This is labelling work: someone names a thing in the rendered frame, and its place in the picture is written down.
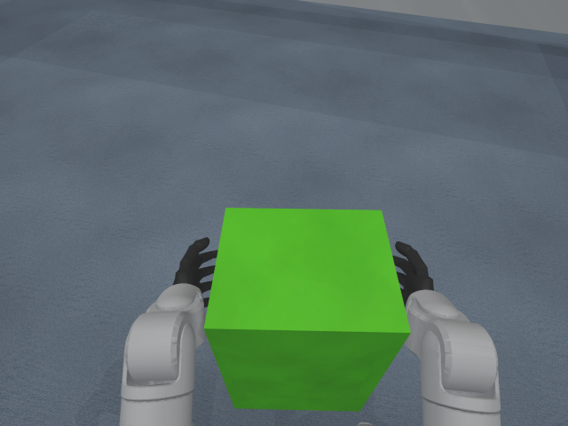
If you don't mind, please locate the carton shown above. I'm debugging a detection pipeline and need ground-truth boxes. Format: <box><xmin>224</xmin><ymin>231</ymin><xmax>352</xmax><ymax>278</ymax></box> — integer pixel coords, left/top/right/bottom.
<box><xmin>204</xmin><ymin>208</ymin><xmax>411</xmax><ymax>412</ymax></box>

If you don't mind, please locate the robot right hand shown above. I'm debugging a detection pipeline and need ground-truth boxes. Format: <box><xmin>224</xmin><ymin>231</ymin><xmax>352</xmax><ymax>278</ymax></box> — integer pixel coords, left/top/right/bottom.
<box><xmin>393</xmin><ymin>241</ymin><xmax>434</xmax><ymax>308</ymax></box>

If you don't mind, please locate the robot left hand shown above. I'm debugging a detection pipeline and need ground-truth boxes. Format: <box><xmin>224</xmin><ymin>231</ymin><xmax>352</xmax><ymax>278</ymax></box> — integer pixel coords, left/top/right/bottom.
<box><xmin>172</xmin><ymin>237</ymin><xmax>218</xmax><ymax>308</ymax></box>

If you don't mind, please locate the robot left forearm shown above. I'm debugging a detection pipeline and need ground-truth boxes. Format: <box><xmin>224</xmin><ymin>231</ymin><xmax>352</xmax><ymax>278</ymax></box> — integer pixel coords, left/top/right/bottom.
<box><xmin>119</xmin><ymin>283</ymin><xmax>207</xmax><ymax>426</ymax></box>

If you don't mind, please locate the robot right forearm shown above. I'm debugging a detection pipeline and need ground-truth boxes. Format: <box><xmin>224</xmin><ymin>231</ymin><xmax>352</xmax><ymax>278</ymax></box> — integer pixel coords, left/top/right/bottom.
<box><xmin>405</xmin><ymin>290</ymin><xmax>501</xmax><ymax>426</ymax></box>

